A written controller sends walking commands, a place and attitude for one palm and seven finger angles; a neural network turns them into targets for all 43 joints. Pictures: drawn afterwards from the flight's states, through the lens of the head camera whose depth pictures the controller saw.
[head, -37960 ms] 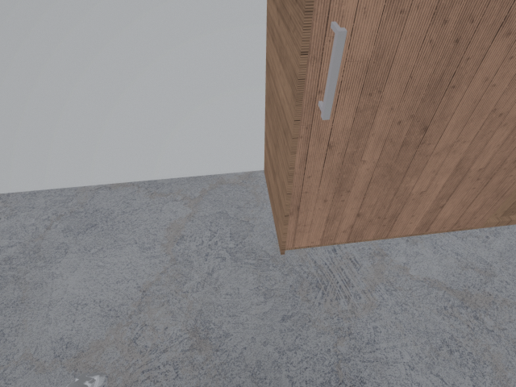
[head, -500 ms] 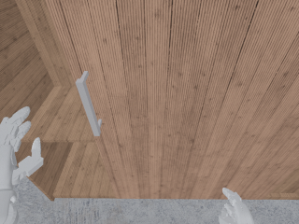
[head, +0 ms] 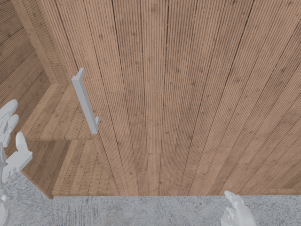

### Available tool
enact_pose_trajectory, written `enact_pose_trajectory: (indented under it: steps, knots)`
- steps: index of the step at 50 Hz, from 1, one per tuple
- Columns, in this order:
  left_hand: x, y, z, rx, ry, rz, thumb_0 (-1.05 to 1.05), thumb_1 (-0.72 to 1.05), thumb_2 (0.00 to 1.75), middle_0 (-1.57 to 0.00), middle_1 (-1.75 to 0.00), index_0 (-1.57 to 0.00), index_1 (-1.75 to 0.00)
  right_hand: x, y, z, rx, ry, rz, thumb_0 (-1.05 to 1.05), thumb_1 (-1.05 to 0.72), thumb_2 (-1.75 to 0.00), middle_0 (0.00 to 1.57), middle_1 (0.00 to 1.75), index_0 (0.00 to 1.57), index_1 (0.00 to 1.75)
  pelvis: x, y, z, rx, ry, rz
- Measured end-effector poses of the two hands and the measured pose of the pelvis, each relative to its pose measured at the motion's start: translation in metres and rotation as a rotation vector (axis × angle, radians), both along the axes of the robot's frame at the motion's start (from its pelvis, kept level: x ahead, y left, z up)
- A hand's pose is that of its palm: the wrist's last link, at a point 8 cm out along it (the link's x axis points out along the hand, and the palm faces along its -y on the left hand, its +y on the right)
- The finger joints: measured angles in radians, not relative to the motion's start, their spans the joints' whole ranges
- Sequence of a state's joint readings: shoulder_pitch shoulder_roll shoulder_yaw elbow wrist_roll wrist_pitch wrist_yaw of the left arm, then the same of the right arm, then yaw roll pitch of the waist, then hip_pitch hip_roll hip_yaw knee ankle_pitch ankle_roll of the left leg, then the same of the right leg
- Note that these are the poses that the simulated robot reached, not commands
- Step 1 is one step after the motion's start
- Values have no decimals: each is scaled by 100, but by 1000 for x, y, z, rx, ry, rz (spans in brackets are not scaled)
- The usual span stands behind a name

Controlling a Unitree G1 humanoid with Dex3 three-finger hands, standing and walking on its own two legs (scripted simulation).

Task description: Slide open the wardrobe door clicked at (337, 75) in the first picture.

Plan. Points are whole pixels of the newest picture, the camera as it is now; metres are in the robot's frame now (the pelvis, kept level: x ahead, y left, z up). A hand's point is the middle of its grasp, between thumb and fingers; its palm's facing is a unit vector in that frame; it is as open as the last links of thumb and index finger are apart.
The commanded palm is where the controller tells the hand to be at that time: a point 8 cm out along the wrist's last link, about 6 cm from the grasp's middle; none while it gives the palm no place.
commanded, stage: step back with the hand held close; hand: left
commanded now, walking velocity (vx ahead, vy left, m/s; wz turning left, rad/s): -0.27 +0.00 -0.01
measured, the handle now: (88, 103) +0.42 +0.25 +0.10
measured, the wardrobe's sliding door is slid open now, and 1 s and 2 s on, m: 0.42 0.42 0.42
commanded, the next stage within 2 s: stop stepping back and stand still in 0.96 s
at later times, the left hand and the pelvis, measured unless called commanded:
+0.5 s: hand out of the picture +0.13 +0.31 +0.15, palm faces +0.44 -0.75 -0.48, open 7.4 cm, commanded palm +0.06 +0.34 +0.17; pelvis -0.07 +0.04 -0.01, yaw +2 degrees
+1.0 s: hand out of the picture +0.04 +0.33 +0.17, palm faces +0.48 -0.76 -0.43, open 7.4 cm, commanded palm -0.01 +0.35 +0.17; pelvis -0.15 +0.05 -0.02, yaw +0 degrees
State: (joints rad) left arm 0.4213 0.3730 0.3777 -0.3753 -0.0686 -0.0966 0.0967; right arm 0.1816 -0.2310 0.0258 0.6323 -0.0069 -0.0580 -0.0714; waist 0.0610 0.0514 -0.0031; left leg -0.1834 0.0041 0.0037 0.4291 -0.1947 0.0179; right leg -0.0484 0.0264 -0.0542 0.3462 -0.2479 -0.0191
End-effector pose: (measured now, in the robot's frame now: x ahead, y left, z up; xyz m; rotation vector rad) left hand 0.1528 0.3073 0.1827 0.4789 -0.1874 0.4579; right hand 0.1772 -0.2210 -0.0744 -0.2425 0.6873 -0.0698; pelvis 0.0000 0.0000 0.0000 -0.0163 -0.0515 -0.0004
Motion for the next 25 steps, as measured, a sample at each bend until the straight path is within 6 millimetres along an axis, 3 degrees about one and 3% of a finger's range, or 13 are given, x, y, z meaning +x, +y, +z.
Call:
enact_pose_trajectory:
  steps: [11, 25]
  knots:
    - [-14, 4, -14, 31, 93, -95, 2, 89, 90, -21, -30, -21, -30, -30, -5, 6, -40, 31, -103, 1, -90, -89, 21, 30, 20, 30, -24, 19, -2, -5, 55, -20]
    - [-68, 39, -10, 112, -5, -33, 2, 89, 90, -21, -30, -21, -30, -83, 24, -1, -46, 26, -59, 1, -90, -89, 21, 30, 20, 30, -71, 36, -10, -20, 49, 35]
